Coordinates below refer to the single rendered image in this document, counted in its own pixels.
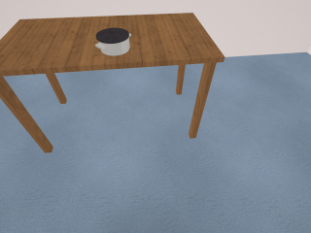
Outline lid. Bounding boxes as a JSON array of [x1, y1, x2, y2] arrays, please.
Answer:
[[95, 27, 129, 44]]

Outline table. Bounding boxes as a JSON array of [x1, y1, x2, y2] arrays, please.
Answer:
[[0, 13, 225, 153]]

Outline knob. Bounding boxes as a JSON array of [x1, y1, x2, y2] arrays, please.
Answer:
[[107, 27, 117, 34]]

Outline pot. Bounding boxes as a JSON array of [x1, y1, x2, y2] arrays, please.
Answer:
[[95, 33, 131, 56]]

